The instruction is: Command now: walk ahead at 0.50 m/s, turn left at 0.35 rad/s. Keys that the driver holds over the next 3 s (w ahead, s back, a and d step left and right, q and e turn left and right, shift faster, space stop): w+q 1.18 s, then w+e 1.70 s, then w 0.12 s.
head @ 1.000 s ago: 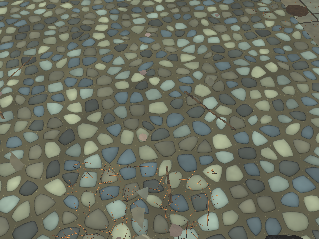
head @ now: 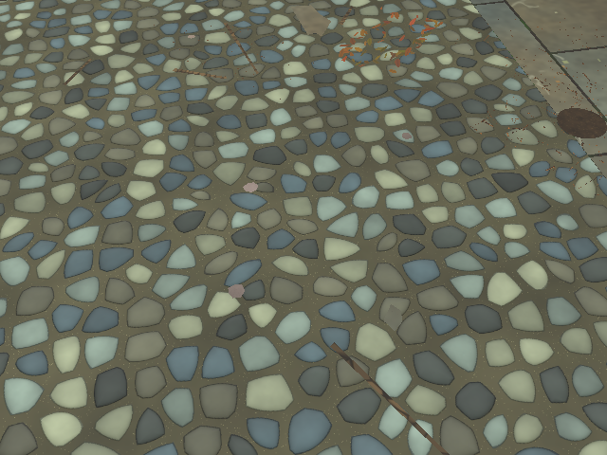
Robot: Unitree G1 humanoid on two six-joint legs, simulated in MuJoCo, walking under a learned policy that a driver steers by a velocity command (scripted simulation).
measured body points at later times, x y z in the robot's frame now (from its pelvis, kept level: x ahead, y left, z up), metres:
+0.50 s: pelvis +0.28 +0.08 +0.00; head +0.31 +0.11 +0.45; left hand +0.39 +0.39 -0.10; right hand +0.42 -0.17 -0.11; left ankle +0.25 +0.15 -0.75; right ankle +0.45 -0.08 -0.68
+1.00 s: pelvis +0.55 +0.12 +0.00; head +0.57 +0.13 +0.45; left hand +0.43 +0.38 -0.12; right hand +0.84 -0.01 -0.10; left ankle +0.53 +0.31 -0.67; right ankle +0.58 +0.02 -0.75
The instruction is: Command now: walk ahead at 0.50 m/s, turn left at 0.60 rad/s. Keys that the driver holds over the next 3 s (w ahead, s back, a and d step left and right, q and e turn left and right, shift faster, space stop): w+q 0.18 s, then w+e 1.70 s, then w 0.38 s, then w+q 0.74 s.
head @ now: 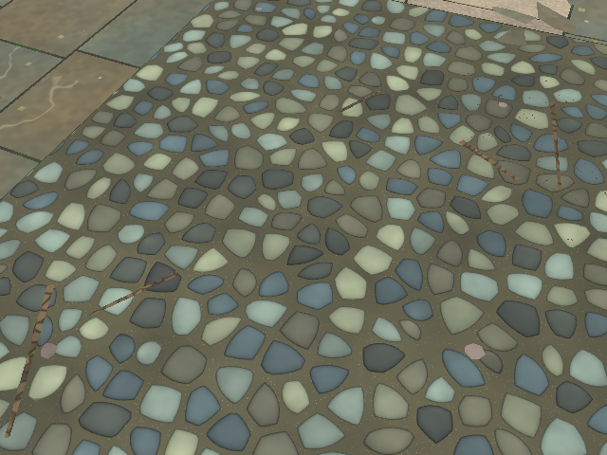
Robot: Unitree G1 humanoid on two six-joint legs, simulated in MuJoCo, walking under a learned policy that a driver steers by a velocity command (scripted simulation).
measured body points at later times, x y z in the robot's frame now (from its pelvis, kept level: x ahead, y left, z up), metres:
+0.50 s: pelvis +0.27 +0.08 +0.00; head +0.29 +0.10 +0.45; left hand +0.36 +0.37 -0.12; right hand +0.38 -0.18 -0.11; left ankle +0.24 +0.16 -0.75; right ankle +0.36 -0.09 -0.66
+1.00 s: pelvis +0.55 +0.02 +0.00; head +0.59 +0.01 +0.44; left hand +0.69 +0.28 -0.11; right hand +0.67 -0.27 -0.10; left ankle +0.60 +0.20 -0.66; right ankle +0.56 -0.04 -0.75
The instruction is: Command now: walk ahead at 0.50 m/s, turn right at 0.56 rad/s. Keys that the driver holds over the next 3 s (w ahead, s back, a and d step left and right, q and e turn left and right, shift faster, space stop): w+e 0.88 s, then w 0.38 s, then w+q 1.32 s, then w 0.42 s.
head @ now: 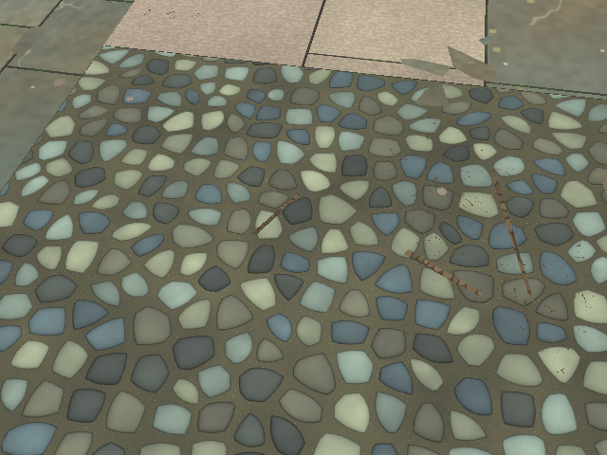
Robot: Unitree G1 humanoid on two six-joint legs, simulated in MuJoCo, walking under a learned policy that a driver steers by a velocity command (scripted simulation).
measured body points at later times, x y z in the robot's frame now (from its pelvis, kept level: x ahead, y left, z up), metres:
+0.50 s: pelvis +0.28 +0.04 +0.00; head +0.30 +0.04 +0.45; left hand +0.50 +0.27 -0.10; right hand +0.27 -0.25 -0.11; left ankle +0.30 +0.15 -0.74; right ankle +0.26 -0.11 -0.66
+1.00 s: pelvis +0.50 -0.12 +0.00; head +0.53 -0.16 +0.45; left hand +0.75 +0.05 -0.10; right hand +0.48 -0.44 -0.10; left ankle +0.64 +0.01 -0.66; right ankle +0.48 -0.19 -0.74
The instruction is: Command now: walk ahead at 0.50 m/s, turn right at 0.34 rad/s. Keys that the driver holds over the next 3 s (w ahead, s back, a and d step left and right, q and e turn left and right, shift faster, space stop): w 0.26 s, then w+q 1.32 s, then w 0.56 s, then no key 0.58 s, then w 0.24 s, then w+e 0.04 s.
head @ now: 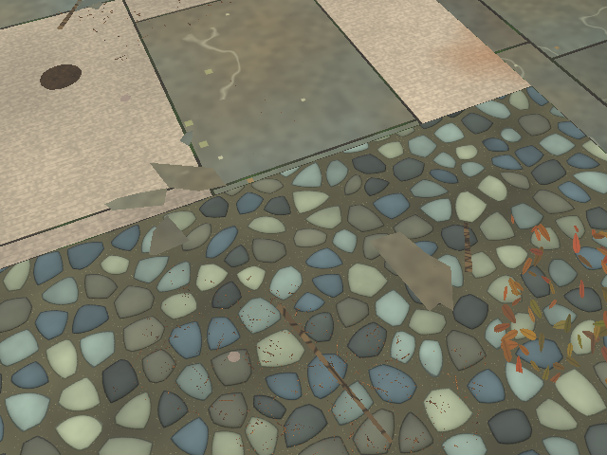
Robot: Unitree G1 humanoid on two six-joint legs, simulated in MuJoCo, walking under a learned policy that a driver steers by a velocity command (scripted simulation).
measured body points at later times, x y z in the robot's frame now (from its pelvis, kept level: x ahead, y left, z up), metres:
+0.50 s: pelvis +0.29 +0.07 +0.00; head +0.32 +0.08 +0.45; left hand +0.42 +0.34 -0.11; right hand +0.39 -0.21 -0.11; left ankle +0.33 +0.15 -0.74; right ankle +0.28 -0.08 -0.67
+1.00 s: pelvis +0.56 +0.04 +0.00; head +0.59 +0.03 +0.45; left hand +0.58 +0.33 -0.10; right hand +0.77 -0.20 -0.11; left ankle +0.53 +0.18 -0.66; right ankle +0.59 -0.07 -0.74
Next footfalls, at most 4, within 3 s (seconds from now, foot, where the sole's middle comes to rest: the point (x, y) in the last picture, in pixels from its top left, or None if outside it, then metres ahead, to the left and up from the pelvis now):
0.30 left None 0.37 0.15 -0.78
0.80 right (363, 375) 0.63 -0.06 -0.78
1.30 left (219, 309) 0.80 0.29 -0.78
1.78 right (234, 206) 1.14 0.29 -0.78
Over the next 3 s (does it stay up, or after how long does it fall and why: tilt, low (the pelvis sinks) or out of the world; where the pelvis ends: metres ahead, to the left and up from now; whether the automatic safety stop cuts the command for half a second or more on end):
stays up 1.24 0.59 -0.02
